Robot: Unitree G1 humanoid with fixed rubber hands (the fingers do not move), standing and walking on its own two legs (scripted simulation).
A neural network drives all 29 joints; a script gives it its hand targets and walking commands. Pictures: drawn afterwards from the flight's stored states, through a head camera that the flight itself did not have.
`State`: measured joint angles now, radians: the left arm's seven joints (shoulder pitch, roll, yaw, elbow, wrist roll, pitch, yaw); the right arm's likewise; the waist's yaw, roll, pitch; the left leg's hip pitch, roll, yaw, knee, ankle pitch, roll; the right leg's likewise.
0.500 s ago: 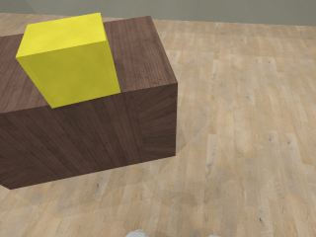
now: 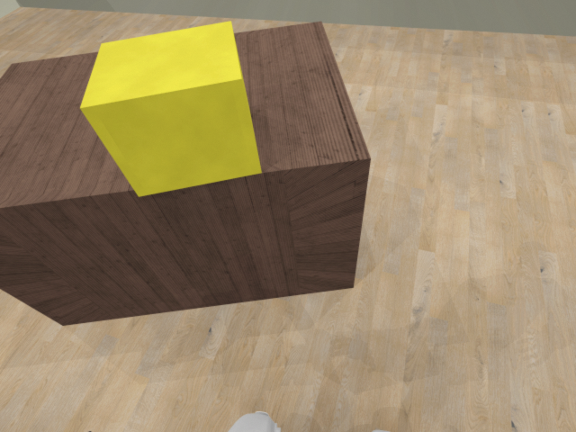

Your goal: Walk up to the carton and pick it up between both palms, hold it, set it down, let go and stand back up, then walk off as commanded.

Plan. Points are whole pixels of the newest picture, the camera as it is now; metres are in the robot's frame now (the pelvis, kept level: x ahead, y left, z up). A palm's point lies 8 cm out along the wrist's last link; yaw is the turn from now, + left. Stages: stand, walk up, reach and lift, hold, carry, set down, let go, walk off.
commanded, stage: walk up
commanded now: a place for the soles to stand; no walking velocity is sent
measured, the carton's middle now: (184, 110) +0.75 +0.24 +0.02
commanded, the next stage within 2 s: none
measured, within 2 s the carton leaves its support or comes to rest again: neither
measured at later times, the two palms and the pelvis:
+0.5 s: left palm out of the picture +0.08 +0.35 -0.08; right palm out of the picture +0.10 -0.30 -0.12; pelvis +0.02 +0.01 +0.00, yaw +2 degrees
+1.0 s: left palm out of the picture +0.06 +0.36 -0.09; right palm out of the picture +0.11 -0.28 -0.12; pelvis +0.01 +0.03 -0.01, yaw +4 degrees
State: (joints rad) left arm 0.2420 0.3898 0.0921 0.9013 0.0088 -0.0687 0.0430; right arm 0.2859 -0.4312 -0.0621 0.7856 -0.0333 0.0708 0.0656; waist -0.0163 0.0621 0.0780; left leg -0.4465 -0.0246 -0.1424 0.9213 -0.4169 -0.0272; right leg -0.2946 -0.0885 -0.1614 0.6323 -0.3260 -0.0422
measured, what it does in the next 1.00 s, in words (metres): steps on the spot: left foot, then right foot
